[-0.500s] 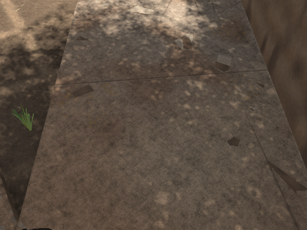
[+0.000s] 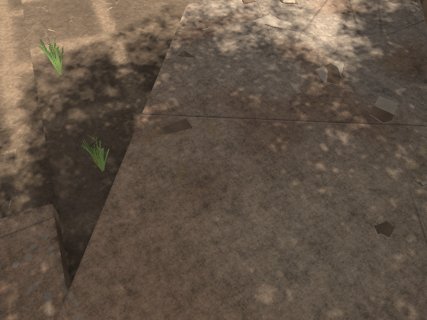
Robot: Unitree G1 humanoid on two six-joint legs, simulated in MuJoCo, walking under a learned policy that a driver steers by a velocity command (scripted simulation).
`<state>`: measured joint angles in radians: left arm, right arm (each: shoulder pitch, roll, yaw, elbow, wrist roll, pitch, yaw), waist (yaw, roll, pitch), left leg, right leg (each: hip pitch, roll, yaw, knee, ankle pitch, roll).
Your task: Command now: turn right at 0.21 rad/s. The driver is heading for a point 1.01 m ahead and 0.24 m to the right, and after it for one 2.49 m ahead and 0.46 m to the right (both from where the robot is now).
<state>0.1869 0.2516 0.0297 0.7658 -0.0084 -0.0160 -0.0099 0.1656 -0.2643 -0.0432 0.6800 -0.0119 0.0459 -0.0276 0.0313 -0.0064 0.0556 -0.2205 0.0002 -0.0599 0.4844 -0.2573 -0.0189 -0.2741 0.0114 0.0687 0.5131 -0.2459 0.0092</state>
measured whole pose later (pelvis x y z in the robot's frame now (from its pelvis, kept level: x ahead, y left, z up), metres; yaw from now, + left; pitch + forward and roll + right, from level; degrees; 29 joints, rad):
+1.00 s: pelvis +0.05 -0.01 +0.01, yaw -28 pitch +1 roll -1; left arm 0.21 0.33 0.07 0.68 -0.01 0.00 0.01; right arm 0.31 -0.26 -0.05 0.74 0.01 -0.04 -0.02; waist -0.04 -0.03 0.00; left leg -0.14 -0.01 -0.06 0.34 -0.22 0.02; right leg -0.45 0.01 0.06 0.90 -0.33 0.06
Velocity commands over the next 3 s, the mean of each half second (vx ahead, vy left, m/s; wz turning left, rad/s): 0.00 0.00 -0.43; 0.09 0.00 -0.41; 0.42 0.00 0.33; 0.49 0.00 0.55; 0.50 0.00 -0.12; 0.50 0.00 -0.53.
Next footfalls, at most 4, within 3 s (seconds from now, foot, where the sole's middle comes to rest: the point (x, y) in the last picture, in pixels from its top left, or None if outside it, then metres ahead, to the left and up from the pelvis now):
0.26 right None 0.04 -0.11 -0.77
0.76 left None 0.12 0.09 -0.77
1.14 right None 0.07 -0.18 -0.77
1.62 left None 0.47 -0.06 -0.77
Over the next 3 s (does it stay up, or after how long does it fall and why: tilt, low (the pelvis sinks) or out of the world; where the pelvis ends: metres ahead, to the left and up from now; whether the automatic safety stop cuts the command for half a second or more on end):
stays up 1.01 -0.18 0.00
